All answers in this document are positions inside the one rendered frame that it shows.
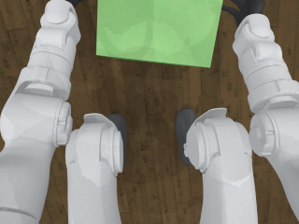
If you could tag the robot right upper arm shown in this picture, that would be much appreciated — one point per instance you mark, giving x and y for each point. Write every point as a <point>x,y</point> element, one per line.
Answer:
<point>274,134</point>

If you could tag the right robot hand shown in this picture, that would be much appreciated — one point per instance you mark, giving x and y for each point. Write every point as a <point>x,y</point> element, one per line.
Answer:
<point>246,7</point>

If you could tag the left robot forearm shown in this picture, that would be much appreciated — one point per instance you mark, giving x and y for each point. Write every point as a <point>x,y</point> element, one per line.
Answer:
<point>52,57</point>

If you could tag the right robot forearm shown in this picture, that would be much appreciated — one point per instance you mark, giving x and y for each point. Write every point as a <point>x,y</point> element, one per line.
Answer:
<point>260,61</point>

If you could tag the robot left upper arm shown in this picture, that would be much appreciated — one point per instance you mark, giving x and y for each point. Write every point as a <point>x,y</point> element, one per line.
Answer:
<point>33,127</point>

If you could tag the carton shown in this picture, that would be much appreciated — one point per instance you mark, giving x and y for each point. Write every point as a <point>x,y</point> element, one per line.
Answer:
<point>176,32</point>

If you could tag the right robot shin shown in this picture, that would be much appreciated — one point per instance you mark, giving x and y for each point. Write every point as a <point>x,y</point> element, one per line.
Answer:
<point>216,113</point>

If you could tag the robot left foot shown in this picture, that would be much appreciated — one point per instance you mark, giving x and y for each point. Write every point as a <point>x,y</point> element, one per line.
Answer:
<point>120,124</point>

